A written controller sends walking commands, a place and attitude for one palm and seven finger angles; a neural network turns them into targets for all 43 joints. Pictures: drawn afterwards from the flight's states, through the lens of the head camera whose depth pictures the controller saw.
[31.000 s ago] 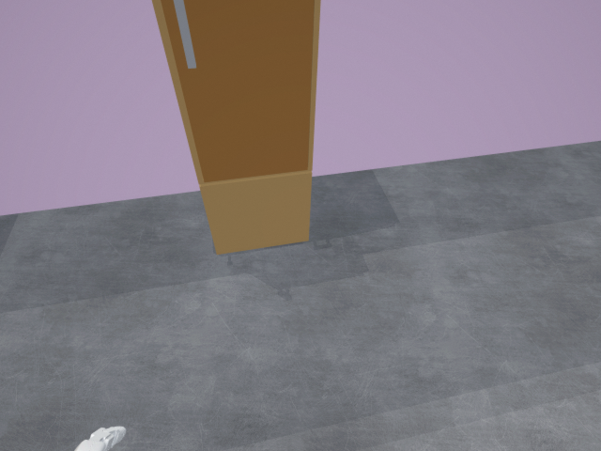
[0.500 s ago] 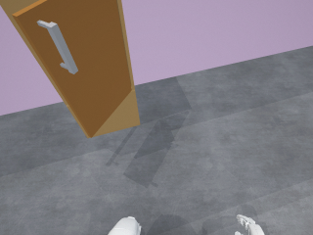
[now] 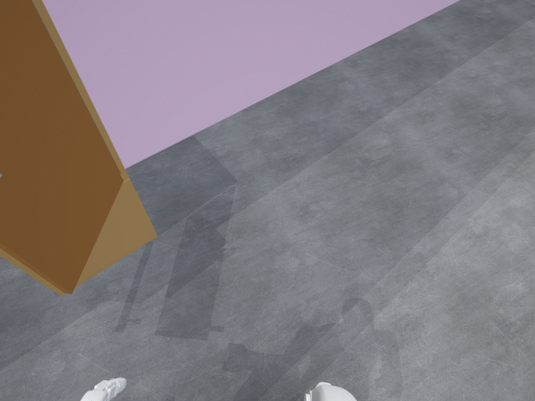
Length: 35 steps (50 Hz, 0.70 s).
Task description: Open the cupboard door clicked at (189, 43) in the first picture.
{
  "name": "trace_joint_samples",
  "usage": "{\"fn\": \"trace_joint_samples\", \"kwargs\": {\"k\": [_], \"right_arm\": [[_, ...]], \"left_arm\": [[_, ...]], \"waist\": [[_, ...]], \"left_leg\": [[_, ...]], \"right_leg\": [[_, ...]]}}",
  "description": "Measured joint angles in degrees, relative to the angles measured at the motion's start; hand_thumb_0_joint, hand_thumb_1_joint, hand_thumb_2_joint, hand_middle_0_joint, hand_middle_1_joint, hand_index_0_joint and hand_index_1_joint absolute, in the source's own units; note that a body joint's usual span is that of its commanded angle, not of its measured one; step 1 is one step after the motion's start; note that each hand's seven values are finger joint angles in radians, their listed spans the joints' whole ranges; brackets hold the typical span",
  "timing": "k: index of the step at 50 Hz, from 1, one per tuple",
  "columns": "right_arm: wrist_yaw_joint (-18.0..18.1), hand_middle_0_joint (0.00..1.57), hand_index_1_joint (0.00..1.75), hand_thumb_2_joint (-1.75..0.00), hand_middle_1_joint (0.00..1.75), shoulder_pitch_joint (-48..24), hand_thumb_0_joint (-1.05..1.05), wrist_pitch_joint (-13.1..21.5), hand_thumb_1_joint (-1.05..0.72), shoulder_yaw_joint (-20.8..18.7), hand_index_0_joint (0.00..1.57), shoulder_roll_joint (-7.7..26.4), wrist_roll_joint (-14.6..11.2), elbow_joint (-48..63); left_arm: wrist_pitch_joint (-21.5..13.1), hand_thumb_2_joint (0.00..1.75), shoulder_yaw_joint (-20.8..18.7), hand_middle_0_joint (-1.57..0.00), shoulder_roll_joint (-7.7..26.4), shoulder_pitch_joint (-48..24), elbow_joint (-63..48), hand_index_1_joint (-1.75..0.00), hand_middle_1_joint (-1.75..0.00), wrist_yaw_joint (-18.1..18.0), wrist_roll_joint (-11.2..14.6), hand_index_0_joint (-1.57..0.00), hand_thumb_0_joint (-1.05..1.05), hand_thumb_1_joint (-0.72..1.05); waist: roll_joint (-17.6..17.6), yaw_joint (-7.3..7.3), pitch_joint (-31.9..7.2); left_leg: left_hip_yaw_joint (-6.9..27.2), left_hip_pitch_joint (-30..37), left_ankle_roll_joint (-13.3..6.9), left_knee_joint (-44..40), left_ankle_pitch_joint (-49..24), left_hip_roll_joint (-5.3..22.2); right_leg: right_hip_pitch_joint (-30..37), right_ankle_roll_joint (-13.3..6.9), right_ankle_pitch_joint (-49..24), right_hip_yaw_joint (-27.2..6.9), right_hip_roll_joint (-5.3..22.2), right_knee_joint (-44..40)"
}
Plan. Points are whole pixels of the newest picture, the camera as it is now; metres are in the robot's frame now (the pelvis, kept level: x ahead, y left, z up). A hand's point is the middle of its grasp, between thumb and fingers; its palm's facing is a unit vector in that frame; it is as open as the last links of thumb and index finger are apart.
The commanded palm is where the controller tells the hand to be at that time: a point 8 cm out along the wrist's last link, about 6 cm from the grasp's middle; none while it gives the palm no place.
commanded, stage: walk to a spot facing it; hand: left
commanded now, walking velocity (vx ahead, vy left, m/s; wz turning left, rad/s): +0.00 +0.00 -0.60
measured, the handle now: out of the picture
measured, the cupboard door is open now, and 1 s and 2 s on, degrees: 44 44 44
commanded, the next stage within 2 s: turn to face it in 1.70 s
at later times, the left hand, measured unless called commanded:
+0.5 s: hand (170, 381) +0.16 +0.18 -0.19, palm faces -0.22 -0.96 -0.17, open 7.4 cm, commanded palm none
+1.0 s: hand (301, 232) +0.47 -0.05 -0.18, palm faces -0.57 -0.80 -0.19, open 7.4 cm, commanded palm none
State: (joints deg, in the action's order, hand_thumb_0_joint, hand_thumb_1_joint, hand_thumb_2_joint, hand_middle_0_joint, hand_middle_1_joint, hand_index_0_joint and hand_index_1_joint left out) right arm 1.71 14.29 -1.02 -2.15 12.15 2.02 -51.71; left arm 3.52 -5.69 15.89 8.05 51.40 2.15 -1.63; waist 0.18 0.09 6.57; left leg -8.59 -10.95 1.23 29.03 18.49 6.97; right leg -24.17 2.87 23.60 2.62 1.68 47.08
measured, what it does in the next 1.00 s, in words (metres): walks ahead, turning right: right foot, then left foot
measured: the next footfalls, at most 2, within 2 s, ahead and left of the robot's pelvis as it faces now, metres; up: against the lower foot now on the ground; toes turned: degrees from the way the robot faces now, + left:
right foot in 0.08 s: +0.04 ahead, -0.13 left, +0.00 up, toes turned -7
left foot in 0.48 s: +0.15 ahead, +0.09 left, +0.00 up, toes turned -12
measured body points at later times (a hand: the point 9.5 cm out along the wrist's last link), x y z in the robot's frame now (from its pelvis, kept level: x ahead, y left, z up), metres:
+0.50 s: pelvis +0.08 +0.00 -0.01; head +0.12 +0.01 +0.44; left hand +0.17 +0.23 -0.17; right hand +0.09 -0.27 -0.13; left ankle +0.11 +0.10 -0.74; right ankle +0.00 -0.12 -0.73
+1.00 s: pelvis +0.24 -0.12 -0.03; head +0.28 -0.16 +0.42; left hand +0.50 -0.01 -0.16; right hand +0.02 -0.23 -0.17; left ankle +0.15 +0.09 -0.66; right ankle +0.27 -0.19 -0.74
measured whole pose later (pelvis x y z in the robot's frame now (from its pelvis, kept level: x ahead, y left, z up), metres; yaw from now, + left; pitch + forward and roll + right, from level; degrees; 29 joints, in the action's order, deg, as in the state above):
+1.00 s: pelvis +0.24 -0.12 -0.03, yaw -35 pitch +0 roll +1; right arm 0.6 28.1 -0.2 -1.2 8.0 0.6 -63.0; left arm -2.3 -4.5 11.7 3.9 51.7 2.0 -1.1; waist 1.1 2.2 7.0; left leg -9.5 -8.3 2.9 63.1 28.9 7.7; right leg -24.9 -9.0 15.9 8.3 -2.7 40.5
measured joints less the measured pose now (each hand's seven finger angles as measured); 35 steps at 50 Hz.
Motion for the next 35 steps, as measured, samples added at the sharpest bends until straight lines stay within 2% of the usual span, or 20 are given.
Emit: {"fn": "trace_joint_samples", "kwargs": {"k": [3,4,5,7,9,11,17,21,23,24,26,28,31,35], "right_arm": [[-0.3,0.21,0.3,-0.9,0.3,1.9,0.01,-0.3,-0.91,-0.6,0.2,1.2,-0.2,-0.5],[-0.5,0.21,0.3,-0.9,0.3,2.6,0.01,-0.5,-0.91,-0.8,0.2,1.5,-0.6,-0.7],[-0.5,0.21,0.3,-0.9,0.3,2.1,0.01,-1.1,-0.91,-1.0,0.2,2.2,-0.9,-1.2],[-0.2,0.2,0.3,-0.9,0.3,0.8,0.01,-2.4,-0.91,-1.4,0.2,3.1,-1.2,-1.9],[-0.3,0.2,0.3,-0.9,0.3,-0.2,0.01,-2.9,-0.91,-1.5,0.2,3.0,-1.3,-2.1],[-0.7,0.2,0.3,-0.9,0.3,-0.9,0.01,-2.8,-0.91,-1.5,0.2,2.5,-1.2,-1.8],[-2.1,0.2,0.3,-0.9,0.3,-2.3,0.01,-1.9,-0.91,-1.7,0.19,0.8,-0.7,-0.4],[-2.4,0.2,0.3,-0.9,0.3,-3.1,0.01,-0.6,-0.91,-1.6,0.2,-0.1,-0.9,0.3],[-2.2,0.2,0.3,-0.9,0.3,-2.9,0.01,0.7,-0.91,-1.2,0.2,-0.3,-0.9,0.8],[-1.9,0.2,0.3,-0.9,0.3,-2.6,0.01,1.7,-0.91,-1.0,0.2,0.0,-0.8,1.2],[-1.2,0.2,0.3,-0.9,0.3,-2.4,0.01,3.3,-0.91,-0.5,0.2,-0.7,-0.2,1.2],[-0.9,0.2,0.3,-0.9,0.3,-0.7,0.01,3.9,-0.91,0.1,0.2,-1.5,0.3,1.3],[-0.4,0.2,0.3,-0.9,0.3,2.8,0.01,4.6,-0.91,0.8,0.2,-2.5,0.2,0.1],[0.1,0.2,0.3,-0.9,0.3,7.1,0.01,4.8,-0.91,1.3,0.2,-3.4,0.0,-2.9]], "left_arm": [[-0.7,0.9,0.7,-0.2,-0.7,-0.9,-0.4,-0.29,-0.3,0.2,0.1,-0.2,0.0,0.91],[-1.4,0.9,0.9,-0.2,-0.6,-1.0,-0.7,-0.29,-0.3,0.1,0.0,-0.2,0.0,0.91],[-2.1,0.9,1.0,-0.2,-1.3,-1.5,-0.6,-0.29,-0.3,-0.4,0.0,-0.2,0.0,0.91],[-2.7,0.9,1.6,-0.2,-2.4,-2.0,-0.5,-0.3,-0.3,-1.3,0.2,-0.2,0.0,0.9],[-2.6,0.9,1.8,-0.2,-3.1,-1.6,-0.6,-0.3,-0.3,-2.0,0.2,-0.2,0.0,0.9],[-2.4,0.9,1.9,-0.2,-3.6,-0.8,-0.4,-0.3,-0.3,-2.4,0.2,-0.2,0.0,0.9],[-2.6,0.9,2.2,-0.21,-4.6,2.8,1.4,-0.3,-0.3,-1.3,-0.2,-0.2,0.0,0.9],[-2.9,0.9,1.8,-0.21,-4.6,5.3,2.3,-0.3,-0.3,-0.8,-0.3,-0.21,0.0,0.9],[-2.8,0.9,1.3,-0.21,-4.3,6.7,2.8,-0.3,-0.3,-0.7,-0.2,-0.21,0.0,0.9],[-2.7,0.9,1.1,-0.21,-4.3,7.6,3.0,-0.3,-0.3,-0.6,0.0,-0.21,0.0,0.9],[-2.1,0.9,0.6,-0.21,-3.7,7.8,4.2,-0.3,-0.3,-0.6,0.1,-0.2,0.0,0.9],[-1.9,0.9,0.0,-0.21,-2.9,7.6,5.0,-0.3,-0.3,-0.1,-0.4,-0.2,0.01,0.9],[-2.0,0.9,-0.5,-0.2,-2.1,6.0,4.7,-0.3,-0.3,0.5,-0.8,-0.2,0.01,0.9],[-2.0,0.9,-0.4,-0.2,-2.3,3.2,3.2,-0.29,-0.3,0.9,-0.6,-0.2,0.01,0.91]], "waist": [[-0.8,1.01,-0.3],[-0.5,1.17,-0.8],[-1.3,1.14,-0.4],[-2.2,1.61,0.8],[-1.8,1.63,1.2],[-1.0,1.5,0.9],[0.4,0.67,-1.5],[1.4,-0.78,-2.8],[1.8,-1.16,-3.5],[1.3,-1.16,-4.2],[2.0,-0.9,-4.0],[2.5,-0.51,-4.0],[2.7,-0.36,-3.8],[2.1,-0.42,-3.1]], "left_leg": [[-2.1,-0.9,1.3,4.2,2.9,1.2],[-2.7,-2.5,1.7,7.7,4.1,1.3],[-1.2,-4.7,2.0,13.3,7.9,1.5],[3.1,-9.3,2.1,24.9,12.4,0.0],[4.8,-13.0,2.5,31.6,11.5,-1.1],[5.4,-15.3,3.0,33.4,8.9,-1.6],[6.1,-15.9,3.2,25.0,4.0,-2.4],[6.0,-12.4,2.5,15.0,4.5,-4.1],[5.3,-8.5,2.1,6.8,2.6,-5.0],[5.4,-6.7,1.3,2.5,1.7,-4.7],[3.8,-6.4,-1.2,4.1,-0.5,-4.5],[2.1,-3.9,-2.3,2.9,0.3,-3.8],[0.3,0.9,-1.7,-2.3,-0.3,-3.0],[-3.0,6.3,-1.2,-7.1,0.0,-2.1]], "right_leg": [[5.5,-1.6,-5.8,1.6,-0.6,-10.5],[7.2,-2.8,-6.9,1.2,-0.5,-13.8],[6.5,-3.7,-5.4,0.8,-1.2,-12.7],[6.4,-4.7,-4.7,-0.2,-2.0,-11.6],[7.3,-4.9,-5.9,-1.5,-2.3,-13.2],[8.5,-5.0,-7.2,-2.9,-2.6,-15.5],[11.4,-5.1,-8.5,-6.4,-3.6,-20.1],[12.1,-4.7,-7.4,-8.8,-4.1,-20.4],[11.7,-4.0,-5.7,-10.1,-4.5,-18.6],[10.5,-4.2,-3.4,-10.2,-5.1,-15.9],[6.1,-4.1,2.8,-8.4,-4.7,-3.5],[1.2,-3.7,2.2,-5.6,-3.8,9.1],[-5.5,-2.9,-4.0,-2.2,-1.6,20.3],[-11.9,-2.5,-9.2,-0.3,0.2,22.6]]}}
